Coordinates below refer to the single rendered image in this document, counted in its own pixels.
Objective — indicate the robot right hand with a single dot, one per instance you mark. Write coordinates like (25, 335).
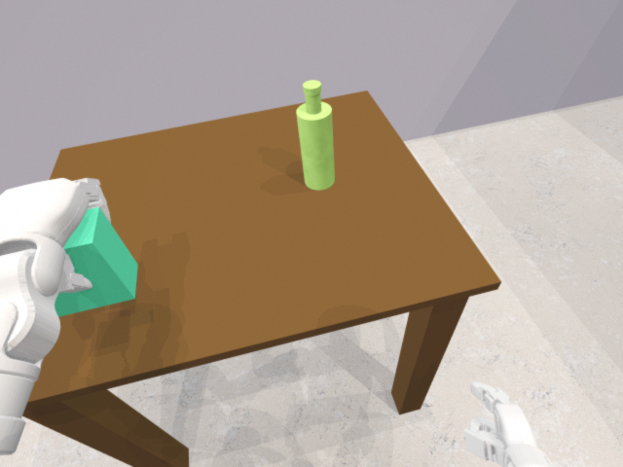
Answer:
(487, 439)

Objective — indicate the table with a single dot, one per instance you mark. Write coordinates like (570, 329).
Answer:
(236, 254)

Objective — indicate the sponge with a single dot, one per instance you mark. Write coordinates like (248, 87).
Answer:
(97, 252)

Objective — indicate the robot right forearm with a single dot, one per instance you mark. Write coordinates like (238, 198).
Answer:
(523, 455)

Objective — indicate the robot left hand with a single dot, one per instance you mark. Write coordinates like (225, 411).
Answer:
(53, 208)

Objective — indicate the robot left forearm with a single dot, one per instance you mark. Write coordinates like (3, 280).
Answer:
(30, 270)

